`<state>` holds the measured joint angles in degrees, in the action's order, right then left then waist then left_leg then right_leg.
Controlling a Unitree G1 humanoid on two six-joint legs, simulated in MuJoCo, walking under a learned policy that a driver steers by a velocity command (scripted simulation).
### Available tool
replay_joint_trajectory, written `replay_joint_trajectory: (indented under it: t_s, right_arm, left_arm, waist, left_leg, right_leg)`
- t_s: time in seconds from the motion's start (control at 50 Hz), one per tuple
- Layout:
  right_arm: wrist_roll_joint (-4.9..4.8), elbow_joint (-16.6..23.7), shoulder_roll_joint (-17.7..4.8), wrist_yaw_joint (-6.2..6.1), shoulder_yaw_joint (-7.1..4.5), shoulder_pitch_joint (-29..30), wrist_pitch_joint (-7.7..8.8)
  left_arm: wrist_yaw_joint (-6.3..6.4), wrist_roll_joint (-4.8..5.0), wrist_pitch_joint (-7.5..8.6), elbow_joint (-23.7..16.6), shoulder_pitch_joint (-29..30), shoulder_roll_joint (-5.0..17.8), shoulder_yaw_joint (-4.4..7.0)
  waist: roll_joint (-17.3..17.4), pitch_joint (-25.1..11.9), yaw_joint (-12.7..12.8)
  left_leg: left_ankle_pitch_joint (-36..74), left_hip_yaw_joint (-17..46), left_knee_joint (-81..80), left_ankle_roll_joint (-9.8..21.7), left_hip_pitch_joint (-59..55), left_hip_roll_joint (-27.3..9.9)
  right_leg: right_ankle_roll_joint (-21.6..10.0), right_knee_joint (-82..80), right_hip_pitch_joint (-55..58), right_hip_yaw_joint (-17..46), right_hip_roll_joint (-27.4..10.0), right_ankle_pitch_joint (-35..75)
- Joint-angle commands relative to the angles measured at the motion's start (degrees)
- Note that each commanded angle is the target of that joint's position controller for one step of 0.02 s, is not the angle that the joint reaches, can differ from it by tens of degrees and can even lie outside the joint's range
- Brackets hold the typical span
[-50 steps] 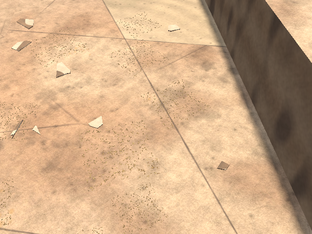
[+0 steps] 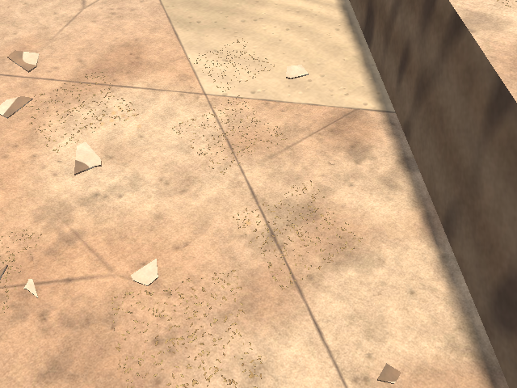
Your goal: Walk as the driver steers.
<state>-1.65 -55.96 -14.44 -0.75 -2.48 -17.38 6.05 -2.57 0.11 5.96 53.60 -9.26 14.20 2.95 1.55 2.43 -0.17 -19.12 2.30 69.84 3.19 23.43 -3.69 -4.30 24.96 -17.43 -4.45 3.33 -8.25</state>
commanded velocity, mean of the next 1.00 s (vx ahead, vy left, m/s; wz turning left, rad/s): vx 0.16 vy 0.00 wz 0.39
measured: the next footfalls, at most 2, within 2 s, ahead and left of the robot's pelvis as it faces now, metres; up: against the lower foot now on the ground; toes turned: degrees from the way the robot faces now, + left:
left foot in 0.36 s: +0.36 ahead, +0.14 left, +0.00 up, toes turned +8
right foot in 0.86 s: +0.39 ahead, -0.08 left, +0.00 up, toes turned +27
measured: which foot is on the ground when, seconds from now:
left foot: up 0.00-0.34, down 0.36-0.86, up 0.88-1.00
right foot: down 0.00-0.38, up 0.40-0.84, down 0.86-1.00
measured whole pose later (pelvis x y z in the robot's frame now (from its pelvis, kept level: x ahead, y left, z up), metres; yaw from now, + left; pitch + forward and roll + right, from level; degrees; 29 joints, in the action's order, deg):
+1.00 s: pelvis +0.30 +0.00 +0.01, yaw +26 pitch +2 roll +2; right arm -0.1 -39.1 -18.7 -2.7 -5.3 -10.9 -2.4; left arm 1.7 -0.7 1.4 47.0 -12.0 14.9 3.0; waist 2.5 0.5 1.6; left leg -25.3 9.3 60.8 -2.7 30.4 8.4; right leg -0.5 26.5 -15.5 2.7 -0.7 -13.0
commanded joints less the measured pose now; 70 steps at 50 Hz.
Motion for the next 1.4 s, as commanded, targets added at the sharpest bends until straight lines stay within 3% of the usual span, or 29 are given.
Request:
replay_joint_trajectory:
  t_s: [0.02, 0.12, 0.18, 0.26, 0.3, 0.34, 0.36, 0.38, 0.4, 0.42, 0.44, 0.46, 0.54, 0.64, 0.78, 0.82, 0.84, 0.86, 0.88, 0.9, 0.92, 0.96, 1.02, 1.08, 1.16, 1.2, 1.22, 1.26, 1.4]
  right_arm:
    - [0.22, 2.1, -3.0, -0.42, -1.38, -5.0, -0.69]
    - [0.93, 6.0, -3.7, -0.19, -1.74, 5.0, -1.54]
    - [1.26, 7.8, -1.7, 0.74, -0.81, 10.4, -0.95]
    - [1.13, 11.2, -2.9, 2.31, -0.8, 15.2, -1.36]
    - [1.43, 12.6, -4.7, 3.3, -1.45, 14.1, -1.43]
    - [1.51, 11.1, -8.0, 3.96, -3.2, 5.0, -1.13]
    - [1.72, 10.3, -11.8, 3.43, -4.66, -0.1, -1.03]
    - [2.19, 11.4, -17.0, 2.25, -5.63, -1.4, -1.83]
    - [2.81, 13.0, -16.2, 2.19, -4.85, -1.8, -1.97]
    - [2.61, 14.7, -12.6, 2.17, -4.26, 0.5, -2.5]
    - [1.95, 15.8, -10.5, 1.82, -3.71, 5.1, -2.88]
    - [1.41, 16.3, -9.2, 1.47, -3.31, 7.6, -3.36]
    - [2.57, 17.8, -10.0, 0.61, -3.73, 9.2, -4.28]
    - [1.46, 19.4, -11.4, -1.08, -4.42, 8.3, -5.55]
    - [1.41, 20.9, -10.9, -1.98, -4.54, 7.3, -7.51]
    - [0.87, 21.5, -10.1, -2.14, -4.18, 8.5, -8.05]
    - [0.58, 21.1, -9.0, -2.24, -3.8, 7.2, -8.34]
    - [0.98, 21.0, -5.7, -2.16, -2.88, 4.1, -8.42]
    - [0.78, 23.6, -7.2, -1.98, -3.54, 5.7, -7.72]
    - [2.09, 22.5, -11.8, -1.8, -4.65, 5.4, -6.99]
    - [1.62, 20.8, -12.7, -1.62, -5.25, 3.9, -7.11]
    - [1.83, 18.7, -9.2, -2.25, -4.45, 2.4, -8.1]
    - [1.19, 19.1, -5.3, -2.21, -2.89, 4.6, -8.25]
    - [1.28, 20.2, -3.0, -1.84, -1.46, 8.8, -7.8]
    - [0.9, 17.9, -5.4, -1.65, -2.21, 5.5, -7.59]
    - [1.68, 18.0, -9.3, -2.14, -2.82, 4.4, -7.71]
    - [1.79, 17.3, -12.7, -2.18, -3.71, 4.7, -8.0]
    - [2.29, 17.0, -5.7, -0.95, -2.14, 5.9, -7.8]
    - [2.31, 15.6, -5.4, -0.7, -1.57, 6.3, -6.41]
  left_arm:
    - [-0.01, -0.28, 1.26, -1.5, -0.2, 4.1, 0.53]
    - [2.2, -0.8, 1.13, 0.3, -4.4, 7.4, 1.16]
    - [3.04, -1.07, 0.7, 0.6, -5.3, 7.8, 0.86]
    - [4.04, -0.24, -1.05, 1.4, -7.2, 9.2, 1.04]
    - [4.73, 0.37, -2.46, 1.0, -6.3, 10.2, 1.54]
    - [5.52, 0.73, -3.81, -0.6, -4.1, 10.7, 1.91]
    - [5.61, 0.1, -4.0, -1.5, -5.8, 10.5, 1.74]
    - [4.99, -2.59, -3.36, -3.3, -11.1, 5.7, 0.28]
    - [3.93, -1.74, -2.22, -3.8, -13.6, 4.0, -0.81]
    - [3.25, 0.01, -1.86, -4.1, -9.8, 8.7, 0.45]
    - [3.49, 1.08, -2.23, -5.4, -5.4, 8.8, 0.65]
    - [4.28, 0.48, -2.98, -5.2, -3.8, 8.6, 0.88]
    - [5.66, -0.59, -5.16, -6.5, -4.4, 7.2, 1.31]
    - [6.3, -0.52, -5.61, -8.2, -0.8, 7.0, 1.39]
    - [4.96, 0.36, -3.69, -9.3, 0.6, 7.5, 1.52]
    - [4.25, 0.47, -3.08, -8.0, -3.8, 7.9, 1.78]
    - [3.97, -0.13, -2.91, -7.4, -5.7, 9.1, 2.25]
    - [4.03, -1.49, -3.13, -7.9, -5.5, 12.7, 2.91]
    - [4.06, -3.35, -3.7, -8.4, -3.3, 15.9, 3.6]
    - [4.16, -3.48, -3.47, -10.3, -0.8, 12.9, 2.97]
    - [4.33, -2.41, -3.39, -11.4, 1.7, 10.8, 2.5]
    - [4.4, -0.23, -3.59, -11.4, 2.7, 8.5, 1.76]
    - [4.63, -0.51, -4.21, -10.4, 0.9, 6.4, 0.73]
    - [4.76, -0.47, -4.71, -9.6, -1.0, 8.2, 0.96]
    - [4.04, 0.8, -4.75, -8.5, -2.6, 10.1, 1.15]
    - [3.39, -0.01, -3.36, -8.1, -4.5, 8.3, 0.35]
    - [2.62, -1.01, -2.31, -8.5, -6.5, 7.2, 0.17]
    - [2.53, -1.14, -2.23, -7.7, -1.6, 6.6, -0.11]
    - [3.59, -0.83, -3.93, -5.4, -1.6, 6.3, 0.09]
  waist:
    - [-5.0, -2.9, -1.9]
    - [-3.3, 1.4, -0.4]
    - [-3.7, 0.8, 1.2]
    - [-4.7, -0.7, 2.6]
    - [-5.8, -2.1, 1.2]
    - [-5.2, -6.7, -3.4]
    - [-0.7, -10.6, -5.1]
    - [12.0, -17.4, -1.2]
    - [14.0, -27.4, -0.8]
    - [5.6, -26.3, -2.8]
    - [1.8, -18.8, -2.0]
    - [-2.8, -13.1, -0.8]
    - [3.5, -9.5, 2.1]
    - [4.6, -11.2, 0.6]
    - [8.0, -9.9, -0.5]
    - [8.1, -10.3, 1.9]
    - [6.6, -10.3, 2.6]
    - [-4.0, -10.3, 0.4]
    - [-19.4, -5.8, -1.0]
    - [-14.9, -6.2, -0.1]
    - [-10.3, -6.4, -1.1]
    - [-7.9, -5.3, -1.3]
    - [-9.5, -4.8, -0.5]
    - [-13.1, -5.1, 2.0]
    - [-11.9, -4.2, 0.7]
    - [-6.7, -7.0, 1.3]
    - [2.2, -8.9, 4.1]
    - [2.5, -7.5, 1.2]
    - [2.5, -1.6, 1.6]
  left_leg:
    - [3.6, 2.4, -2.0, 0.1, 7.3, -5.6]
    - [16.6, 1.8, -16.2, -2.5, 16.3, -6.1]
    - [25.9, -2.1, -29.1, -2.2, 9.2, -2.4]
    - [25.2, -3.5, -35.2, -1.4, 9.4, 0.0]
    - [18.4, -4.3, -36.5, 0.3, 8.7, 1.4]
    - [17.6, -6.2, -41.2, 2.4, -1.0, 4.9]
    - [33.3, -1.7, -44.5, 4.6, -11.4, 3.1]
    - [59.6, 16.4, -38.3, 12.4, -30.0, -10.7]
    - [57.7, 36.2, -43.2, 22.4, -40.2, -19.8]
    - [45.8, 31.3, -45.8, 19.8, -35.8, -16.4]
    - [36.1, 24.7, -47.7, 16.5, -28.0, -13.4]
    - [29.4, 20.7, -49.9, 14.0, -19.4, -10.9]
    - [23.5, 16.0, -53.2, 12.0, -5.2, -5.3]
    - [10.1, 19.0, -52.9, 10.3, -6.4, -4.2]
    - [7.6, 25.5, -51.6, 8.4, -8.7, -3.3]
    - [12.0, 24.7, -48.4, 6.6, -8.8, -2.1]
    - [10.1, 22.6, -45.5, 4.3, -6.3, 0.4]
    - [-1.7, 15.6, -34.2, 1.0, 0.0, 6.2]
    - [-16.0, 6.5, -24.1, -1.9, 10.2, 14.3]
    - [-16.1, 9.4, -11.9, -3.9, 10.2, 11.3]
    - [-12.4, 9.7, -7.1, -4.5, 9.9, 11.2]
    - [-7.3, 8.9, -2.6, -6.4, 10.8, 10.5]
    - [-3.9, 5.4, -10.2, -8.3, 7.4, 8.7]
    - [-4.7, 0.3, -27.3, -9.0, -0.8, 4.8]
    - [8.6, -2.1, -48.9, -6.5, -11.5, 5.4]
    - [24.5, 4.4, -49.4, -3.2, -22.0, -0.4]
    - [30.9, 6.3, -43.8, -0.1, -24.1, -2.8]
    - [17.4, 5.9, -45.6, 0.9, -17.3, -1.3]
    - [12.0, 5.6, -46.5, -0.8, -10.7, 0.2]
  right_leg:
    - [-9.6, -17.3, 5.3, 17.1, -15.4, 3.1]
    - [-8.9, -19.9, 6.3, 9.4, -15.1, 10.9]
    - [-6.0, -17.2, 5.0, 0.4, -12.0, 25.5]
    - [-4.8, -11.4, 14.1, -1.5, -14.6, 30.5]
    - [-3.7, -5.4, 18.5, -1.3, -16.5, 36.6]
    - [-1.4, 8.3, 19.0, -2.4, -15.0, 40.9]
    - [1.8, 21.4, 13.7, -4.1, -10.9, 31.1]
    - [5.8, 41.7, -5.2, -4.5, -3.3, -9.3]
    - [6.6, 56.0, -17.1, 6.0, 3.3, -33.7]
    - [5.5, 58.2, -19.5, 11.3, -0.7, -29.1]
    - [5.1, 55.2, -21.7, 10.1, -2.8, -23.6]
    - [5.5, 50.7, -21.0, 9.5, -5.0, -20.0]
    - [6.5, 37.5, -12.3, 8.4, -4.6, -14.9]
    - [8.5, 27.2, -13.0, 10.1, -3.5, -9.7]
    - [7.5, 13.4, -7.0, 10.7, -1.4, -10.6]
    - [6.0, 3.0, -0.4, 8.9, -1.9, -5.4]
    - [4.7, -2.8, 5.2, 9.4, -4.6, -1.1]
    - [0.8, -6.5, 10.5, 20.1, -16.2, 2.3]
    - [-9.1, -9.5, 7.5, 33.8, -24.9, 13.1]
    - [-12.4, -9.1, 5.5, 34.6, -26.8, 15.7]
    - [-10.3, -7.1, 5.8, 28.4, -23.5, 16.7]
    - [-6.9, -5.6, 7.5, 21.5, -18.4, 15.6]
    - [-6.6, -5.8, 8.4, 15.6, -14.5, 15.5]
    - [-6.5, -5.1, 9.4, 14.5, -13.8, 15.3]
    - [-6.0, -2.6, 8.3, 16.2, -14.3, 18.5]
    - [-0.9, -0.9, 3.2, 14.9, -12.6, 13.7]
    - [1.8, -0.3, 0.9, 9.8, -7.7, 7.0]
    - [5.6, 0.9, 4.5, 6.1, -5.2, -1.0]
    - [5.5, 1.1, 5.3, 6.3, -5.6, 0.6]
